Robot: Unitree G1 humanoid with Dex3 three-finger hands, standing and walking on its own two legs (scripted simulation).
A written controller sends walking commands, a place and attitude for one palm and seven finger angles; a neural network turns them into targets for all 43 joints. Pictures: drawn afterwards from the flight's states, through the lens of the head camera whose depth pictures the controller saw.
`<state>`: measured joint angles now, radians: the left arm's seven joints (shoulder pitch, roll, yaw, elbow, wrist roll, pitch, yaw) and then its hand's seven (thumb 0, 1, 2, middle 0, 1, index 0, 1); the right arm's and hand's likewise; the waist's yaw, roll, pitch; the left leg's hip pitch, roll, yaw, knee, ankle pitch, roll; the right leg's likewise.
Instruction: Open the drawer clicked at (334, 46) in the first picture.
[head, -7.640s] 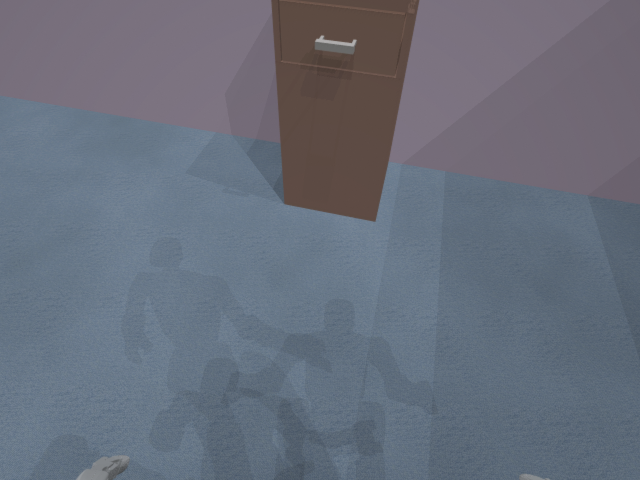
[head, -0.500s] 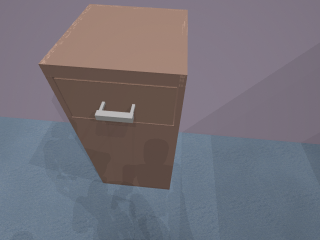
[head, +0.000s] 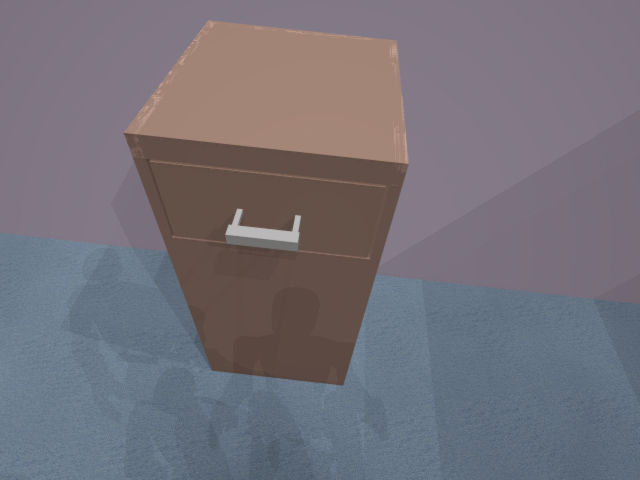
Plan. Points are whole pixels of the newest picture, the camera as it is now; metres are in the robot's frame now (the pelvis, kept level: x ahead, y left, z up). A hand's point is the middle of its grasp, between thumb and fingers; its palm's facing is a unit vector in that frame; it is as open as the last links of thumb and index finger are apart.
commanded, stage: come to a stop and stand still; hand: left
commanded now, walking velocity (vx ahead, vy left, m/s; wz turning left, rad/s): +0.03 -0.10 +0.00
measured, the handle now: (265, 228) +0.50 +0.13 -0.02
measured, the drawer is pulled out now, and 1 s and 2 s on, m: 0.00 0.00 0.00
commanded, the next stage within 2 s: look again from close up in 0.54 s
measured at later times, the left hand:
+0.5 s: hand out of the picture -0.03 +0.09 -0.18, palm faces +0.03 -0.99 -0.14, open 7.3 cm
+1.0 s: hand out of the picture -0.03 +0.17 -0.19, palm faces +0.01 -0.98 -0.19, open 7.4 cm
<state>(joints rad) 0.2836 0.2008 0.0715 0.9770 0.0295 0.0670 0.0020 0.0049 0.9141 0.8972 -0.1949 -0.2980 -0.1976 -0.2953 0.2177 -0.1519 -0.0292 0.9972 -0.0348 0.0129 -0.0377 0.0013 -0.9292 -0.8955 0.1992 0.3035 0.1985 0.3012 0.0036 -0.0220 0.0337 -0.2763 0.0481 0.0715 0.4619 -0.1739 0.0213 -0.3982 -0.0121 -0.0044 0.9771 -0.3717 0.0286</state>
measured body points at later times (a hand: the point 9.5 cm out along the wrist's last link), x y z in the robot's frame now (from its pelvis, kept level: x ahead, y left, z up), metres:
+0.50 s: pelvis -0.02 -0.05 +0.00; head -0.02 -0.05 +0.45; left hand -0.03 +0.15 -0.17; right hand -0.03 -0.27 -0.16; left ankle +0.01 +0.09 -0.74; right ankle -0.05 -0.15 -0.74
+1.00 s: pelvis -0.03 -0.01 -0.01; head -0.04 +0.01 +0.44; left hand -0.03 +0.22 -0.17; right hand -0.02 -0.23 -0.16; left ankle +0.01 +0.09 -0.74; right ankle -0.05 -0.15 -0.74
